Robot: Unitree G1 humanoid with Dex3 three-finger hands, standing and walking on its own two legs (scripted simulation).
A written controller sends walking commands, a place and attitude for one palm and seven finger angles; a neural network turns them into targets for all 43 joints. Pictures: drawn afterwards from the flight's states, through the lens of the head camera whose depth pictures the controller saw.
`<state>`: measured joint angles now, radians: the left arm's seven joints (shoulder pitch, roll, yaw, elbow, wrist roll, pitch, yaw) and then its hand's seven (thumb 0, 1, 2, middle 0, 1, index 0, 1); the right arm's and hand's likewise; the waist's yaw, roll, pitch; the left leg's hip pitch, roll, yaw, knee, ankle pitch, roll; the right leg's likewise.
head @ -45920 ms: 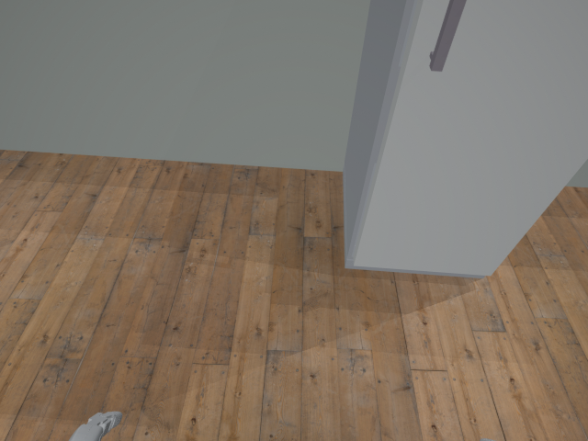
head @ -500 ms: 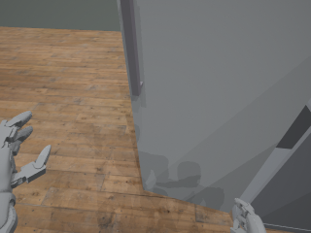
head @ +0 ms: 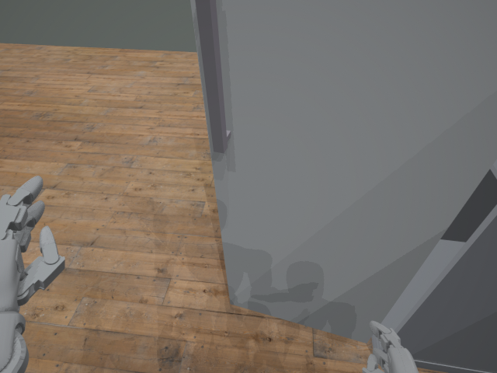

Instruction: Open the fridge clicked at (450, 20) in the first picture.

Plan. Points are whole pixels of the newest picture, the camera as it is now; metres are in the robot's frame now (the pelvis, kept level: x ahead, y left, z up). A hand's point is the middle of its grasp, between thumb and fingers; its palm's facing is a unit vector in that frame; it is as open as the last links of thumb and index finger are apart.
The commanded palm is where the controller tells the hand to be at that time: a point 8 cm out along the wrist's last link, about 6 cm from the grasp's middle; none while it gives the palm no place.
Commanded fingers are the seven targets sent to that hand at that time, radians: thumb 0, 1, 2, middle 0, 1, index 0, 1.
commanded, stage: step back with the hand held close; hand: left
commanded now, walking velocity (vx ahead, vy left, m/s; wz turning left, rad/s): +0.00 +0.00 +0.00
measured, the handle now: (217, 71) +0.50 +0.12 +0.27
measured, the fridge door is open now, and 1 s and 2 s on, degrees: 83 83 83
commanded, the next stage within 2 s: stop stepping back and stand still in 1.46 s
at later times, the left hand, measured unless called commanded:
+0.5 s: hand (15, 285) +0.15 +0.30 +0.16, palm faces +0.43 -0.76 -0.50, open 7.4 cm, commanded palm +0.09 +0.33 +0.17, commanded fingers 0.00 0.90 0.90 -0.20 -0.30 -0.20 -0.30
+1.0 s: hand out of the picture +0.07 +0.28 +0.16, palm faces +0.50 -0.72 -0.48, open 7.4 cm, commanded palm +0.00 +0.31 +0.17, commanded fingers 0.00 0.90 0.90 -0.20 -0.30 -0.20 -0.30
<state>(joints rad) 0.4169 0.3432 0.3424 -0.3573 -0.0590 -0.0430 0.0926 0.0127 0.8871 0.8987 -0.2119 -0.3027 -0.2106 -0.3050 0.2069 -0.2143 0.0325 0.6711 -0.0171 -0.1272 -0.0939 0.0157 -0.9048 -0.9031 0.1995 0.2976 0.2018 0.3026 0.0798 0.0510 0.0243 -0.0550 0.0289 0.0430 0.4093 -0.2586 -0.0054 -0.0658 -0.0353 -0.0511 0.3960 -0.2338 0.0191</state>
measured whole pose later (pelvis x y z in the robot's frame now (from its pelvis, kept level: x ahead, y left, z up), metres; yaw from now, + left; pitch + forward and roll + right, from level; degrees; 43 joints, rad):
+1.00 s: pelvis -0.12 +0.01 -0.03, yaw +3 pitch -1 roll +0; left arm 0.45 0.42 0.47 -0.47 0.02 -0.30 0.14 0.01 0.89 0.90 -0.21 -0.30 -0.21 -0.30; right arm 0.23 -0.23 0.01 0.59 -0.01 -0.14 -0.09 0.02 -0.90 -0.90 0.20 0.30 0.20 0.30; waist 0.01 -0.03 0.04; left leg -0.48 0.00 0.01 0.69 -0.31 0.03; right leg -0.45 -0.03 0.02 0.60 -0.14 0.04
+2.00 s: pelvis -0.33 -0.04 +0.00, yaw +0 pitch +0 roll +2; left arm 0.53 0.40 0.42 -0.41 -0.03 -0.20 0.17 0.01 0.89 0.90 -0.21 -0.30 -0.21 -0.30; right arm 0.35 -0.27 -0.02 0.70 0.00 -0.10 -0.08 0.02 -0.91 -0.90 0.20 0.30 0.20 0.30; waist -0.01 -0.05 -0.08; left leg -0.43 0.04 0.08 0.78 -0.35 -0.01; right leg -0.21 0.00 -0.02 0.50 -0.29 -0.05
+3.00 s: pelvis -0.35 +0.00 +0.00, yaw +2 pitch -1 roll -1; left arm 0.21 0.37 0.01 1.12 0.02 0.01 -0.01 0.01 0.91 0.90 -0.21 -0.30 -0.20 -0.30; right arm 0.18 -0.33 -0.01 1.07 -0.01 0.02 -0.01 0.01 -0.91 -0.90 0.20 0.30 0.20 0.30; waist 0.01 0.00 0.06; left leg -0.26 -0.01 0.04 0.43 -0.16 0.04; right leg -0.18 -0.01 -0.06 0.39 -0.20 0.00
